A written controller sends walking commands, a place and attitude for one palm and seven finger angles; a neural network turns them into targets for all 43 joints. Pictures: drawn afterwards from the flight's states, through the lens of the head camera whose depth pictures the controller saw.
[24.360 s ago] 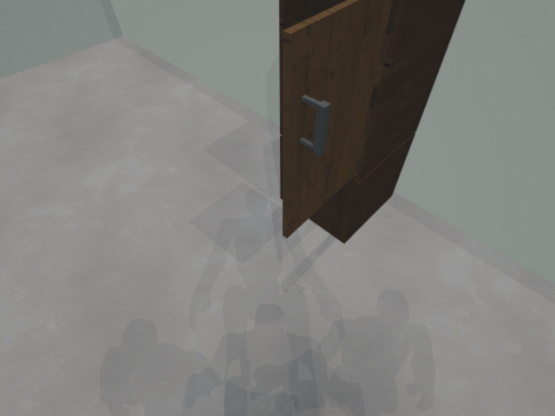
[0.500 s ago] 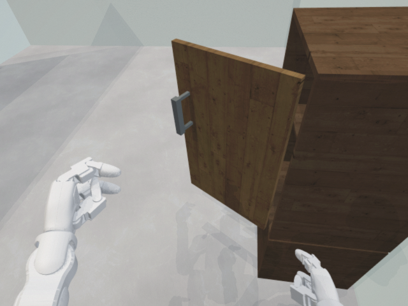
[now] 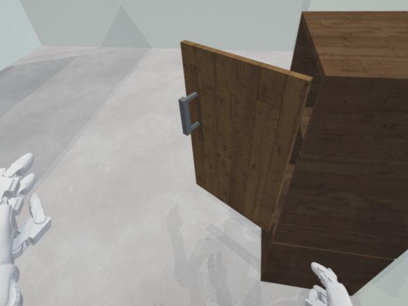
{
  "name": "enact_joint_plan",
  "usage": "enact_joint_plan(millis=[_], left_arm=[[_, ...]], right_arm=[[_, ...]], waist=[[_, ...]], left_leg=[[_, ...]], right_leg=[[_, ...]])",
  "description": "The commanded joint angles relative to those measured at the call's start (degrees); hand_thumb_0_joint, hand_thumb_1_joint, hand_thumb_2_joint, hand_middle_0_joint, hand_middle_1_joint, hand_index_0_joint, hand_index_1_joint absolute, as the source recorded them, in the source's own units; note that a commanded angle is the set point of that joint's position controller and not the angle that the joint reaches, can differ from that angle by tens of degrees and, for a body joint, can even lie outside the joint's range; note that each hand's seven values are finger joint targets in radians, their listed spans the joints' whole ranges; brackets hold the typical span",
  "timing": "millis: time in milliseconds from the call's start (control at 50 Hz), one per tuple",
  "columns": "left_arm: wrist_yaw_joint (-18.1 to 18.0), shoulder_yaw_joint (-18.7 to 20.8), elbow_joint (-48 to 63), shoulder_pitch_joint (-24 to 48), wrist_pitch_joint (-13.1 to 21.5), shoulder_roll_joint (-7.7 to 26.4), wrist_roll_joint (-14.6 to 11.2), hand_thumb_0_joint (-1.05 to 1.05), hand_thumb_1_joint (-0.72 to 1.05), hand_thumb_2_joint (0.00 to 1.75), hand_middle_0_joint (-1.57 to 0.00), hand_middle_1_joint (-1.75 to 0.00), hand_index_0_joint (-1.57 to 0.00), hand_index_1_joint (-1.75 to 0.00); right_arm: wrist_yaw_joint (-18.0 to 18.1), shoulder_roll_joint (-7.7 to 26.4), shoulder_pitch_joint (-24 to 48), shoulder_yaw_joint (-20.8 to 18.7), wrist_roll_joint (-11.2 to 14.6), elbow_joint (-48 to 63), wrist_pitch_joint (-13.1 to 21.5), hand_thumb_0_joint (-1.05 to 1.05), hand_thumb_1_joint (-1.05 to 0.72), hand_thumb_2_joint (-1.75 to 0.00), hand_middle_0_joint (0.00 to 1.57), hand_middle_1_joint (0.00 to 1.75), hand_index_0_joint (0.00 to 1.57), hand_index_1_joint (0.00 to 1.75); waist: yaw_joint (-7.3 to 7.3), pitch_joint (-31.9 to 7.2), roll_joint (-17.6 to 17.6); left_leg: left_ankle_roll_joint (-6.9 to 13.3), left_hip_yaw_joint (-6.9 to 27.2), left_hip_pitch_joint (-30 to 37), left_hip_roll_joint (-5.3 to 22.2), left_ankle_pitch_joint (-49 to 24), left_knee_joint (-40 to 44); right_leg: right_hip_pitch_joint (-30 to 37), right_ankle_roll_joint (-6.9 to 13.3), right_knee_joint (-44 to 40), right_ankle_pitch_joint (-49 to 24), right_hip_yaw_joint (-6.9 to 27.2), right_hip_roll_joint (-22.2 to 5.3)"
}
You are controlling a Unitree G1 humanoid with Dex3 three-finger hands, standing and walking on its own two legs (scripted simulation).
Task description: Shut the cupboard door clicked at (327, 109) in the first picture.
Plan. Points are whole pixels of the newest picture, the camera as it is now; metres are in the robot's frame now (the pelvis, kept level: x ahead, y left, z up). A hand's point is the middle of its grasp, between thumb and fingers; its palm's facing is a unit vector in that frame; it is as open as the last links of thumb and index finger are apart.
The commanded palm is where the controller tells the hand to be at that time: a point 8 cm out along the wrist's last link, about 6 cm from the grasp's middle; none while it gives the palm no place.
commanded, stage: draw the hand back to the body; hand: left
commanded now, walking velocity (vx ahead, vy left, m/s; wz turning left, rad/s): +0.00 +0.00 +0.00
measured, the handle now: (190, 113) +0.62 +0.13 +0.05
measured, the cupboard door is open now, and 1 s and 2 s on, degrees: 59 59 59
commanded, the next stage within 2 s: step back with the hand held close in 0.16 s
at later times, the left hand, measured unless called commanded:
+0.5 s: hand (52, 216) +0.20 +0.27 +0.15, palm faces +0.39 -0.79 -0.48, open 7.4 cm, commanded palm +0.14 +0.30 +0.17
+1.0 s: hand (4, 259) +0.12 +0.29 +0.16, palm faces +0.44 -0.77 -0.46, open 7.4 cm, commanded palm +0.07 +0.32 +0.17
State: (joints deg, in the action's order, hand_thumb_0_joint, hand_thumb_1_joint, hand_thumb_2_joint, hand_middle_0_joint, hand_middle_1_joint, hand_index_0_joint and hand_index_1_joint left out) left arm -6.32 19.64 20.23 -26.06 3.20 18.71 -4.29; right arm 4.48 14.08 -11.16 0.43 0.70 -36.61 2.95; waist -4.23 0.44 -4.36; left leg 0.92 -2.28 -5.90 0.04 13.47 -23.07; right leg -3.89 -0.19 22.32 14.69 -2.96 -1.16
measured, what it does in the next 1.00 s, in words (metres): shifts its weight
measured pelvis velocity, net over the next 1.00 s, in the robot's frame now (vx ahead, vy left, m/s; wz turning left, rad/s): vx -0.08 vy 0.02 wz -0.01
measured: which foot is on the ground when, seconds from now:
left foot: down 0.00-1.00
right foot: down 0.00-1.00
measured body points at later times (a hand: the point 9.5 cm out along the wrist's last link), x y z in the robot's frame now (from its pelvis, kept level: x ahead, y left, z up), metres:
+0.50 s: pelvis -0.01 +0.01 +0.00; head +0.00 -0.02 +0.45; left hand +0.17 +0.30 +0.18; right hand +0.17 -0.24 -0.10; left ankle -0.01 +0.11 -0.74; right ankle -0.02 -0.12 -0.74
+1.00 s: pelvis -0.08 +0.02 -0.02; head -0.07 +0.03 +0.43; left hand +0.10 +0.33 +0.18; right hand +0.09 -0.22 -0.09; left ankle -0.01 +0.11 -0.74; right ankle -0.02 -0.12 -0.74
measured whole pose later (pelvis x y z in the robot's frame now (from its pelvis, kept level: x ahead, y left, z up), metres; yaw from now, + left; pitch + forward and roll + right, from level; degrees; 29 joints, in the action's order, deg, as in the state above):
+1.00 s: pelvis -0.08 +0.02 -0.02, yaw +0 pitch +0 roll -2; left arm -8.2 25.2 27.7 -30.4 12.0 23.4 -2.3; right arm 5.1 13.0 -12.7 0.1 0.9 -31.4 0.8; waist -0.8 -0.1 -1.0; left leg 3.3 -2.9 -23.7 0.4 12.9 -35.6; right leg -20.7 -1.6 32.3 12.2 -2.3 -1.3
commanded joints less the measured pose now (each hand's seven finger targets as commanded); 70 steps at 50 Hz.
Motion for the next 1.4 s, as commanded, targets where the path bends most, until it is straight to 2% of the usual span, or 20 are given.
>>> enact_joint_plan(millis=[0,60,160,240,260,280,300,360,480,560,660,800,820,860,980,1060,1160,1240,1320,1380], left_arm=[[-1.0,6.9,14.2,6.6,4.9,12.8,0.5,0.00,0.90,0.90,-0.20,-0.30,-0.20,-0.30],[-0.9,7.4,14.4,5.2,4.9,12.9,0.3,0.00,0.90,0.90,-0.20,-0.30,-0.20,-0.30],[-0.4,7.3,12.1,4.1,4.7,12.1,0.0,0.00,0.90,0.90,-0.20,-0.30,-0.20,-0.30],[-0.1,7.0,11.4,3.6,4.7,11.5,-0.2,0.00,0.90,0.90,-0.20,-0.30,-0.20,-0.30],[-0.1,7.1,11.9,3.8,4.7,12.0,-0.1,0.00,0.90,0.90,-0.20,-0.30,-0.20,-0.30],[-0.7,12.4,16.2,10.2,7.0,17.9,0.3,0.00,0.90,0.90,-0.20,-0.30,-0.20,-0.30],[-0.6,10.2,11.5,4.6,7.3,15.1,0.1,0.00,0.90,0.90,-0.20,-0.30,-0.20,-0.30],[-0.6,8.4,11.7,0.6,8.1,13.4,0.4,0.00,0.90,0.90,-0.20,-0.30,-0.20,-0.30],[-1.4,10.9,15.8,-2.4,8.2,16.2,0.0,0.00,0.90,0.90,-0.20,-0.30,-0.20,-0.30],[-1.8,11.8,16.4,-4.3,7.9,16.8,-0.2,0.00,0.90,0.90,-0.20,-0.30,-0.20,-0.30],[-2.2,12.0,18.0,-5.4,8.5,16.9,-0.2,0.00,0.90,0.90,-0.20,-0.30,-0.20,-0.30],[-2.8,12.8,18.5,-3.9,10.9,16.2,1.0,0.00,0.90,0.90,-0.20,-0.30,-0.20,-0.30],[-2.9,14.3,18.5,-3.3,11.4,17.6,1.4,0.00,0.90,0.90,-0.20,-0.30,-0.20,-0.30],[-2.9,12.8,18.6,-2.4,12.0,15.6,1.7,0.00,0.90,0.90,-0.20,-0.30,-0.20,-0.30],[-3.3,11.9,19.3,0.5,13.5,15.1,2.4,0.00,0.90,0.90,-0.20,-0.30,-0.20,-0.30],[-3.8,11.9,20.4,1.2,14.4,15.6,2.3,0.00,0.90,0.90,-0.20,-0.30,-0.20,-0.30],[-4.0,13.2,19.1,-0.5,15.5,15.7,2.8,0.00,0.90,0.90,-0.20,-0.30,-0.20,-0.30],[-3.4,14.9,19.0,-2.9,16.2,16.0,3.0,0.00,0.90,0.90,-0.20,-0.30,-0.20,-0.30],[-3.0,16.1,20.3,-1.6,16.4,16.8,3.3,0.00,0.90,0.90,-0.20,-0.30,-0.20,-0.30],[-3.3,14.0,20.9,-0.4,15.9,16.0,2.8,0.00,0.90,0.90,-0.20,-0.30,-0.20,-0.30]], right_arm=[[0.8,4.4,7.9,-1.4,-0.2,9.4,4.3,0.00,-0.90,-0.90,0.20,0.30,0.20,0.30],[0.7,4.2,8.0,-1.2,-0.2,9.4,4.4,0.00,-0.90,-0.90,0.20,0.30,0.20,0.30],[0.5,4.0,7.8,-1.1,-0.1,9.5,4.2,0.00,-0.90,-0.90,0.20,0.30,0.20,0.30],[0.5,4.3,7.6,-1.4,-0.1,9.7,4.1,0.00,-0.90,-0.90,0.20,0.30,0.20,0.30],[0.5,4.3,7.7,-1.5,-0.2,9.7,4.0,0.00,-0.90,-0.90,0.20,0.30,0.20,0.30],[0.2,6.1,7.8,-2.1,0.3,11.4,2.5,0.00,-0.90,-0.90,0.20,0.30,0.20,0.30],[0.4,5.5,7.6,-2.1,0.0,10.3,1.9,0.00,-0.90,-0.90,0.20,0.30,0.20,0.30],[0.3,5.3,7.2,-2.7,0.1,10.7,0.2,0.00,-0.90,-0.90,0.20,0.30,0.20,0.30],[1.2,6.1,6.9,-3.5,0.4,13.3,-2.5,0.00,-0.90,-0.90,0.20,0.30,0.20,0.30],[1.5,6.1,6.6,-3.6,0.6,14.5,-3.7,0.00,-0.90,-0.90,0.20,0.30,0.20,0.30],[1.5,6.6,6.1,-3.7,0.6,15.3,-3.5,0.00,-0.90,-0.90,0.20,0.30,0.20,0.30],[1.7,7.2,5.4,-3.6,0.5,15.2,-1.2,0.00,-0.90,-0.90,0.20,0.30,0.20,0.30],[1.7,7.5,5.5,-3.7,0.3,15.0,-0.8,0.00,-0.90,-0.90,0.20,0.30,0.20,0.30],[1.6,7.3,4.5,-3.6,0.4,14.7,0.0,0.00,-0.90,-0.90,0.20,0.30,0.20,0.30],[1.4,7.0,3.5,-3.6,-0.3,13.2,2.2,0.00,-0.90,-0.90,0.20,0.30,0.20,0.30],[1.1,6.5,3.2,-3.3,-0.8,12.1,3.2,0.00,-0.90,-0.90,0.20,0.30,0.20,0.30],[1.2,6.9,3.9,-3.4,-0.8,11.8,3.7,0.00,-0.90,-0.90,0.20,0.30,0.20,0.30],[0.9,6.8,4.2,-3.9,-0.6,12.0,4.1,0.00,-0.90,-0.90,0.20,0.30,0.20,0.30],[0.7,7.1,3.9,-4.5,-0.8,12.1,4.1,0.00,-0.90,-0.90,0.20,0.30,0.20,0.30],[0.2,5.5,2.7,-4.4,-1.0,11.2,3.7,0.00,-0.90,-0.90,0.20,0.30,0.20,0.30]], waist=[[0.56,-4.5,0.0],[0.37,-3.8,-1.8],[0.54,-0.9,0.3],[0.57,-2.0,2.3],[0.54,-2.9,2.2],[2.63,-1.0,1.4],[2.89,-2.3,4.4],[3.25,-6.1,5.5],[3.47,-11.6,2.6],[3.54,-11.9,3.5],[3.62,-10.9,1.3],[3.85,-6.1,-2.5],[3.73,-5.7,-2.5],[4.01,-5.0,-2.2],[4.32,-3.8,1.0],[4.55,-3.9,2.4],[4.33,-4.5,-1.9],[4.07,-6.8,-4.1],[4.32,-5.3,-1.8],[4.85,-4.2,7.1]], left_leg=[[0.8,0.9,1.7,0.3,-9.9,3.2],[0.5,0.8,1.3,0.5,-11.1,3.1],[0.3,0.9,0.3,0.8,-9.6,3.8],[0.8,0.5,1.1,0.8,-9.6,3.6],[0.9,0.5,1.5,0.8,-9.7,3.5],[1.9,1.6,-3.3,1.9,-6.0,-0.2],[1.9,1.9,-3.2,1.7,-5.5,-2.1],[1.4,1.7,-4.0,1.8,-8.4,-4.3],[1.1,2.8,-3.2,4.1,-25.1,-2.7],[1.1,3.2,-5.7,4.9,-25.1,-2.5],[1.7,4.6,-11.5,5.9,-15.5,-0.2],[4.4,8.6,-29.7,8.0,13.9,6.1],[4.8,9.4,-32.0,8.2,17.2,6.6],[4.8,9.5,-33.6,8.1,20.4,6.2],[4.1,9.0,-31.3,6.4,23.1,1.2],[3.0,8.6,-26.1,5.1,18.8,-1.4],[4.4,11.4,-34.5,8.2,24.1,4.2],[5.8,13.2,-40.3,10.5,25.3,5.8],[5.8,11.5,-43.8,9.6,30.1,1.8],[2.3,7.0,-32.5,3.7,22.9,-11.6]], right_leg=[[-1.5,0.7,-3.7,-8.7,0.8,0.7],[-1.1,0.9,-3.7,-10.0,0.9,0.7],[-2.4,0.8,-4.4,-8.2,0.7,0.9],[-2.2,0.5,-4.8,-8.3,1.1,0.8],[-2.0,0.5,-4.7,-8.5,1.2,0.8],[-6.5,0.9,-7.1,-10.6,6.3,-2.5],[-7.5,1.3,-7.4,-11.3,7.2,-4.5],[-7.1,1.8,-4.5,-17.3,7.0,-6.5],[-3.9,0.2,3.5,-28.2,3.3,-3.4],[-3.4,-0.1,5.0,-28.2,3.8,-2.9],[-3.2,-0.3,6.0,-19.9,4.3,-2.2],[2.5,-0.6,10.5,-8.6,5.1,-0.1],[3.5,-0.6,10.7,-7.8,5.3,0.1],[2.7,-0.4,11.5,-5.8,5.7,-0.1],[-5.0,0.8,6.8,4.9,9.1,-1.7],[-11.2,1.9,3.0,8.5,10.7,-3.3],[-3.1,0.6,9.5,4.4,7.8,-0.1],[4.2,0.0,17.3,-5.2,7.3,2.3],[2.3,1.0,17.1,-0.8,11.6,1.1],[-13.7,5.0,3.2,8.1,23.1,-7.4]])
